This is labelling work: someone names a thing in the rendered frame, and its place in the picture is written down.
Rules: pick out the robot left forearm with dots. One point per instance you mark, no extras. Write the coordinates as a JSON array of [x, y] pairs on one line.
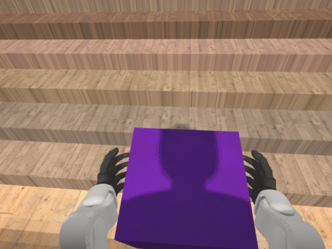
[[87, 228]]

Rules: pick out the robot right forearm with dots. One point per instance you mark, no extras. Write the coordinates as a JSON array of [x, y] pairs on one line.
[[281, 224]]

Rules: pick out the right robot hand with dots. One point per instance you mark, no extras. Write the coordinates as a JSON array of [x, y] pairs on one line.
[[263, 176]]

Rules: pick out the carton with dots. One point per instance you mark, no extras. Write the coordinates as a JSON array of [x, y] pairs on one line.
[[186, 189]]

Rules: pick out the left robot hand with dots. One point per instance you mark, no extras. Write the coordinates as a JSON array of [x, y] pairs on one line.
[[108, 170]]

